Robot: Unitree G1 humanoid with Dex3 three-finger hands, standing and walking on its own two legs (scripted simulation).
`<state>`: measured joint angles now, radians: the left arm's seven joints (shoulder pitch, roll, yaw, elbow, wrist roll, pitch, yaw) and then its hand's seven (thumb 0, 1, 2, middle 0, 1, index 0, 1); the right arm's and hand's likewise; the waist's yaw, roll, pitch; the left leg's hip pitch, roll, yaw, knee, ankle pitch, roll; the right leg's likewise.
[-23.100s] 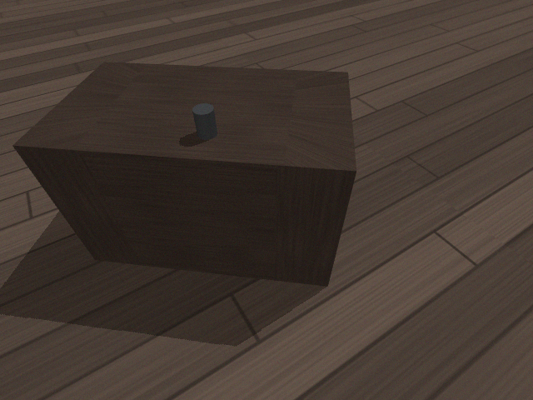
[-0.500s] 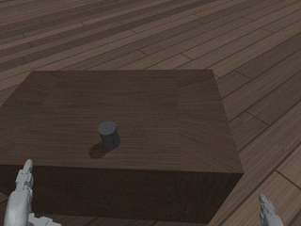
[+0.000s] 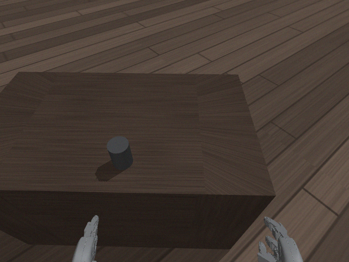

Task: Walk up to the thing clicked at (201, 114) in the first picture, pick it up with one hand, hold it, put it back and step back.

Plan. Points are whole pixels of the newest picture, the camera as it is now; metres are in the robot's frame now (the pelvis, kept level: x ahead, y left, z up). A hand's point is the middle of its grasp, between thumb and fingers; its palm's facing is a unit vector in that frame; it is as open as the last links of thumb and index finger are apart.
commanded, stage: home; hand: left
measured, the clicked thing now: (120, 153) +0.45 +0.19 -0.07
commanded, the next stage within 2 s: none
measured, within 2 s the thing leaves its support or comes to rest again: neither
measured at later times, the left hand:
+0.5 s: hand out of the picture +0.15 +0.22 -0.12, palm faces -0.04 -0.94 -0.34, open 17.6 cm
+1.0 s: hand out of the picture +0.04 +0.25 -0.14, palm faces +0.00 -0.92 -0.38, open 17.5 cm
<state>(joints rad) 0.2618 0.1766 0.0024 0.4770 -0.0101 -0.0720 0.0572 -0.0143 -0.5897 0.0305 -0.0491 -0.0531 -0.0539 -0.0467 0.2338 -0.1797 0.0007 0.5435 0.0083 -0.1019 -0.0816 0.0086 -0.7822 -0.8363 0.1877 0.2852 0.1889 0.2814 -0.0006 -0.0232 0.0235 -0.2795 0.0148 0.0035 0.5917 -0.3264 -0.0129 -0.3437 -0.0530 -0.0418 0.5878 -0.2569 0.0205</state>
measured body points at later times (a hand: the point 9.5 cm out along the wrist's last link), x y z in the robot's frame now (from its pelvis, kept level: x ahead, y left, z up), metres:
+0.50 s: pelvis +0.01 +0.01 +0.00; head +0.01 +0.00 +0.45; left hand +0.15 +0.27 -0.10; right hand +0.13 -0.26 -0.11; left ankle -0.01 +0.13 -0.73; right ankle +0.03 -0.13 -0.73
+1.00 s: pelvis +0.00 -0.01 +0.02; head -0.01 -0.02 +0.47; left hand +0.04 +0.30 -0.11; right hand +0.07 -0.30 -0.13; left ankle -0.01 +0.13 -0.73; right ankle +0.03 -0.13 -0.73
